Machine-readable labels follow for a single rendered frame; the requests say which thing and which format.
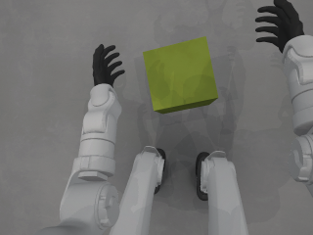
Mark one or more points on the right robot foot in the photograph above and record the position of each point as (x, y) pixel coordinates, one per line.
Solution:
(200, 158)

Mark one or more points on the right robot hand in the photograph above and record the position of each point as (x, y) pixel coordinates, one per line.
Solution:
(288, 25)

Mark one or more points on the robot left forearm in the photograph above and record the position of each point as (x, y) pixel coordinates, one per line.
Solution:
(95, 161)

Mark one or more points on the robot right forearm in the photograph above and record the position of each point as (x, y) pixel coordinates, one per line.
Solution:
(297, 59)

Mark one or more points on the robot right thigh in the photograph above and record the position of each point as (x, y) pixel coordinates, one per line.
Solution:
(226, 214)

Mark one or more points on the robot right upper arm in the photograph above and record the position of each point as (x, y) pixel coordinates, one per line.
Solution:
(300, 160)

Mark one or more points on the carton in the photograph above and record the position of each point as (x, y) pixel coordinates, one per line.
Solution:
(180, 76)

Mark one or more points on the robot left upper arm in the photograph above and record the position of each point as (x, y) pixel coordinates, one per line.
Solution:
(87, 208)

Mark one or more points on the left robot hand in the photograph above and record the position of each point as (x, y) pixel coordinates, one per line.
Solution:
(101, 69)

